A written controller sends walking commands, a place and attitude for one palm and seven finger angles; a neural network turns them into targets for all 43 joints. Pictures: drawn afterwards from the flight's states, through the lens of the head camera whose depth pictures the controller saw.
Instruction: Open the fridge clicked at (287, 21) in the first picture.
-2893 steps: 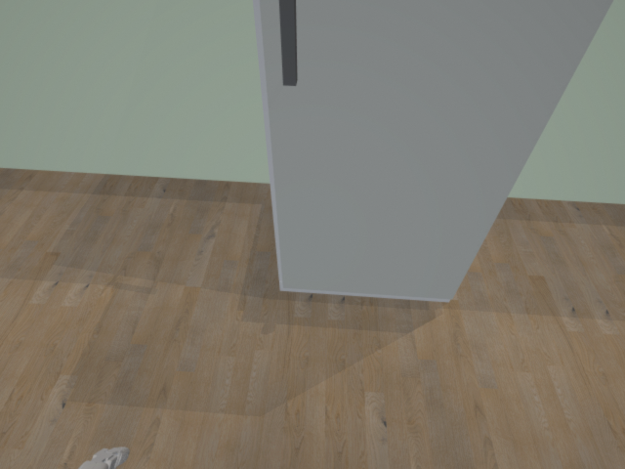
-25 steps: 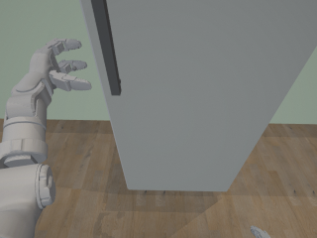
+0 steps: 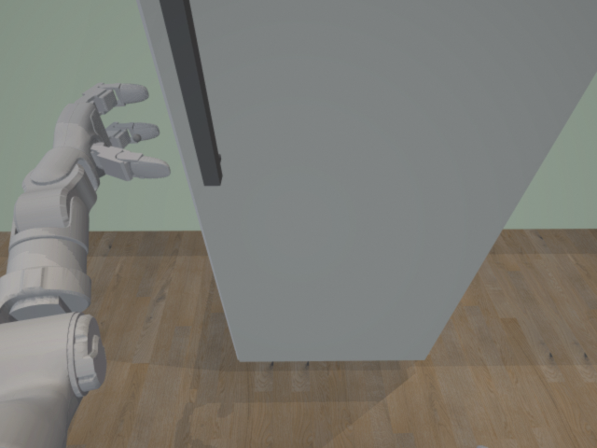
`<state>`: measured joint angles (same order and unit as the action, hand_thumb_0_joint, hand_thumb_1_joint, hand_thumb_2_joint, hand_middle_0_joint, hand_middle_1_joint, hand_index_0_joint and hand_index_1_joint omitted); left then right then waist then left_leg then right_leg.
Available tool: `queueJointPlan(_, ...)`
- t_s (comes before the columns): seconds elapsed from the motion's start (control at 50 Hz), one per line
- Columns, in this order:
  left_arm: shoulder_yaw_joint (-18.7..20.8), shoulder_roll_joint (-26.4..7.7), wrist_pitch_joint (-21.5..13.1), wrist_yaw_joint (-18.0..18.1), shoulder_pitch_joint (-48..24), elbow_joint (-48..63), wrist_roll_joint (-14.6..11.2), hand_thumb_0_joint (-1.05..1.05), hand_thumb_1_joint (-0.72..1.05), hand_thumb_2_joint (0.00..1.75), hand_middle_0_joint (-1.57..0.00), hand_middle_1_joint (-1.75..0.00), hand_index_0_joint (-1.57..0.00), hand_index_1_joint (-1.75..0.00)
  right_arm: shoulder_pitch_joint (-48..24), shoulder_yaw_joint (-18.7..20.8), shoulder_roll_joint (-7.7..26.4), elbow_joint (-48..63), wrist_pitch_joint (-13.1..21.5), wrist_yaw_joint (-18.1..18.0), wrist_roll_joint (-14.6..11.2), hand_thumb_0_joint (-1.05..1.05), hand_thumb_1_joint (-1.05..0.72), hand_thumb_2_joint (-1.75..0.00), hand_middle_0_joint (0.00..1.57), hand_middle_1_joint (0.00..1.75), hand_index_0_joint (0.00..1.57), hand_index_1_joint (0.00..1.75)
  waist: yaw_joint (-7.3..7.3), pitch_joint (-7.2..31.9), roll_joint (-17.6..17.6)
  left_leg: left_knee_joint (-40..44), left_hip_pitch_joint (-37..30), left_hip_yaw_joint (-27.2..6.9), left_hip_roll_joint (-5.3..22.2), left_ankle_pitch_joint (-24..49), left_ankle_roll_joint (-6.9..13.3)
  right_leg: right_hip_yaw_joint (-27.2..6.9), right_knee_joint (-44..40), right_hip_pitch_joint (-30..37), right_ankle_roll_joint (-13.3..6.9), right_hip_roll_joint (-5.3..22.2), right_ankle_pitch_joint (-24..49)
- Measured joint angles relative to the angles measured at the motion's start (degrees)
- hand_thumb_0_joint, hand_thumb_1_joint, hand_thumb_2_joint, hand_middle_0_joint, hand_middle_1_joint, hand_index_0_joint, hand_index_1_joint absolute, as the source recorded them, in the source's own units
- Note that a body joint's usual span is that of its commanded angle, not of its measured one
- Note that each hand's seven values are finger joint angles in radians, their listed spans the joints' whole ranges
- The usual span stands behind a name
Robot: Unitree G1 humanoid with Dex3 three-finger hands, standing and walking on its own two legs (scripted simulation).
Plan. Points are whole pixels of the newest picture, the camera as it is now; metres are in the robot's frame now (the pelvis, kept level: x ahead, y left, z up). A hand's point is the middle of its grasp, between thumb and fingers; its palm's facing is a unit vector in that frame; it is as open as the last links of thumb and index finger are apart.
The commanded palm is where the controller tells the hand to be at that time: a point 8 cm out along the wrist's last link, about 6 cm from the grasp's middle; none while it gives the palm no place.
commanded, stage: move the hooked fingers beside the handle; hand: left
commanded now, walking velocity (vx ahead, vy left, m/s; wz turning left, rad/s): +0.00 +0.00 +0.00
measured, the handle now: (198, 87) +0.50 +0.15 +0.26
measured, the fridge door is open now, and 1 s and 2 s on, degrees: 0 0 0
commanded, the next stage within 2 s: feel for the door with the fingertips in 0.46 s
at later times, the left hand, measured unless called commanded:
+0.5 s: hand (145, 131) +0.43 +0.21 +0.23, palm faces +0.08 -1.00 -0.02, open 14.0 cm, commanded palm +0.41 +0.26 +0.24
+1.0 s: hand (175, 128) +0.44 +0.17 +0.23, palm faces +0.06 -1.00 +0.01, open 14.0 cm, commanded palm +0.42 +0.23 +0.24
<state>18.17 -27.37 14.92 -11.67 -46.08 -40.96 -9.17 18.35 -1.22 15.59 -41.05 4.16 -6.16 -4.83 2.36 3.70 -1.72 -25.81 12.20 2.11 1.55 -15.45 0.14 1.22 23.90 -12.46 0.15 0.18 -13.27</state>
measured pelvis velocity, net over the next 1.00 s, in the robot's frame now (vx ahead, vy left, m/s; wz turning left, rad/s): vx -0.01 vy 0.00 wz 0.00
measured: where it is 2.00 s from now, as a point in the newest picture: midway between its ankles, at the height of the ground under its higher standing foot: outside the picture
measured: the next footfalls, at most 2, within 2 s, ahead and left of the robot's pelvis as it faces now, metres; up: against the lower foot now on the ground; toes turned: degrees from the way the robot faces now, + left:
none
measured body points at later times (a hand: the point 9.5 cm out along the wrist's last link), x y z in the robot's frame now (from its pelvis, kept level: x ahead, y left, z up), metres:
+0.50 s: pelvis -0.01 +0.00 +0.00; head -0.01 -0.01 +0.45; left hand +0.42 +0.26 +0.24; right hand +0.10 -0.26 -0.11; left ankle -0.02 +0.12 -0.74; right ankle -0.01 -0.12 -0.74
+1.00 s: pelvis -0.01 +0.00 +0.00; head -0.01 -0.01 +0.45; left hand +0.43 +0.22 +0.24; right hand +0.10 -0.26 -0.11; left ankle -0.02 +0.12 -0.74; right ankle -0.01 -0.12 -0.74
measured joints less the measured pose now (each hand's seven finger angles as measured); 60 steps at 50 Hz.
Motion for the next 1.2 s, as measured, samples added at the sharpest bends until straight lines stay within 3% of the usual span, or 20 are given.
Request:
queueJointPlan(0.16,-2.73,1.85,0.59,0.35,-2.11,2.48,-1.01,-0.01,-0.50,0.30,-0.30,-1.20,-0.30,-1.20,-2.93,-0.40,-0.07,-0.23,0.63,-0.41,0.06,0.01,-0.91,-0.90,0.21,0.30,0.20,0.30,-1.29,-0.45,0.17,-0.38,0.24,-1.15,-0.30,0.35,-0.02,1.13,-0.20,0.50,-0.03,0.30,0.24)
queueJointPlan(0.3,-3.04,1.73,1.97,0.92,-6.38,-4.46,-0.60,-0.01,-0.50,0.30,-0.30,-1.20,-0.30,-1.20,-5.15,-1.10,-0.20,0.27,0.42,-0.19,0.29,0.01,-0.91,-0.90,0.21,0.30,0.20,0.30,-0.78,0.13,-0.07,-0.41,1.24,-1.43,-0.63,0.86,0.00,1.40,0.50,-0.69,-0.03,0.64,0.24)
queueJointPlan(0.52,-2.38,0.62,-3.44,0.82,-6.03,-5.36,0.25,-0.01,-0.50,0.30,-0.30,-1.20,-0.30,-1.20,-2.08,-0.95,-0.34,-0.10,0.72,-0.33,0.45,0.01,-0.91,-0.90,0.21,0.30,0.20,0.30,-0.04,-1.09,0.46,-0.55,1.67,-1.18,-0.17,0.94,-0.27,1.13,0.60,-1.27,-0.31,0.17,0.48)
queueJointPlan(0.64,-2.17,0.17,-2.22,0.52,-5.35,-4.39,-0.22,-0.01,-0.50,0.30,-0.30,-1.20,-0.30,-1.20,0.12,-0.21,0.45,-0.98,0.39,-0.19,0.12,0.01,-0.91,-0.90,0.21,0.30,0.20,0.30,0.24,-0.33,-0.27,-0.07,1.12,-0.84,-0.07,0.83,-0.22,0.80,-0.06,-0.77,-0.26,0.05,0.62)
queueJointPlan(0.8,-3.29,3.53,0.48,2.11,-5.04,-3.52,-1.00,-0.01,-0.50,0.30,-0.30,-1.20,-0.30,-1.20,-0.69,-0.08,0.29,-1.79,0.40,-0.05,0.19,0.01,-0.91,-0.90,0.20,0.30,0.20,0.30,0.12,-0.22,-0.35,-0.18,0.96,-0.92,-0.17,0.75,-0.14,0.87,0.14,-0.60,-0.18,0.16,0.44)
queueJointPlan(0.98,-3.07,5.56,-1.77,5.18,-4.44,-0.91,0.45,-0.01,-0.50,0.30,-0.30,-1.20,-0.30,-1.20,-2.75,-0.45,-0.84,-0.27,1.09,0.38,0.89,0.01,-0.91,-0.90,0.20,0.30,0.20,0.30,0.13,-0.67,0.01,0.26,0.85,-0.39,0.12,1.01,-0.30,0.33,-0.05,-0.86,-0.34,-0.14,0.79)
queueJointPlan(1.12,-2.98,3.45,0.00,4.94,-7.83,-6.21,1.15,-0.01,-0.50,0.30,-0.30,-1.20,-0.31,-1.20,-3.29,-0.81,-0.82,-0.38,0.36,0.22,0.78,0.01,-0.91,-0.90,0.21,0.30,0.20,0.30,0.40,-0.39,0.01,0.19,0.97,-0.77,0.10,0.93,-0.38,0.70,-0.01,-0.80,-0.40,-0.13,0.57)
queueJointPlan(1.2,-4.44,3.46,-0.92,4.70,-8.46,-6.04,0.83,-0.01,-0.50,0.30,-0.30,-1.20,-0.30,-1.20,-2.54,-0.39,-0.33,-0.51,0.58,0.18,0.77,0.01,-0.91,-0.90,0.21,0.30,0.20,0.30,0.02,-0.76,-0.36,0.07,1.28,-1.11,-0.05,0.96,-0.33,1.04,-0.11,-0.86,-0.35,0.02,0.58)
